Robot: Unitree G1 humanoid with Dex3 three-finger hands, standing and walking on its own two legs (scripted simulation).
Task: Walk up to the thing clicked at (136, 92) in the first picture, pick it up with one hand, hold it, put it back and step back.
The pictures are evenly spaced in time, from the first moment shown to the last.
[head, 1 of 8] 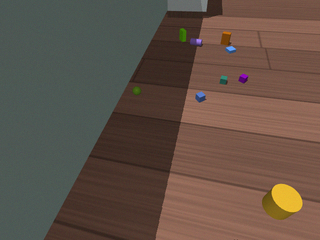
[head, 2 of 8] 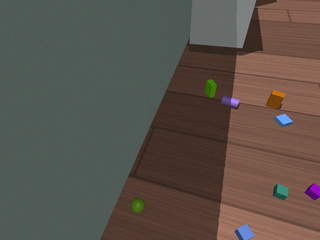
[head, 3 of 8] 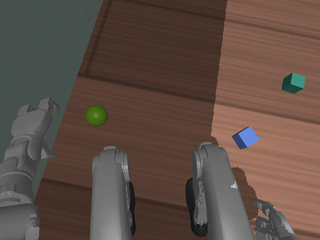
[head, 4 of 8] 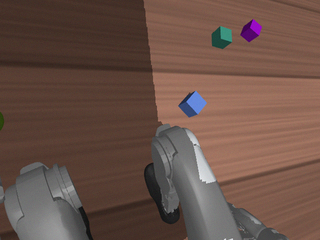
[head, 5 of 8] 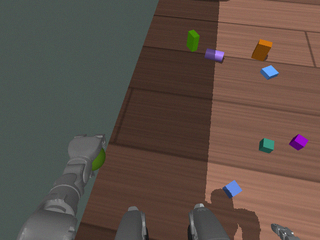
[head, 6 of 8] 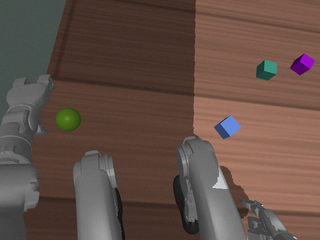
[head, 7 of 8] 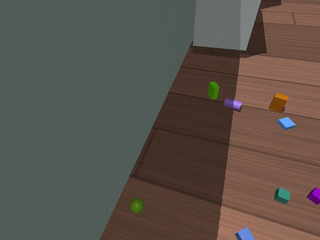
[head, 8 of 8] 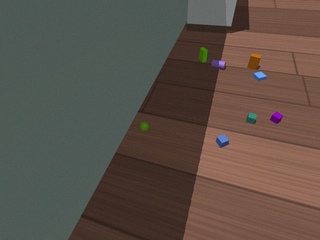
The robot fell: no
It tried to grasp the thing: yes
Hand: left
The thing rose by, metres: 0.68
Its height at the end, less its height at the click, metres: +0.00
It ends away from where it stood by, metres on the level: 0.01
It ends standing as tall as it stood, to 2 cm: yes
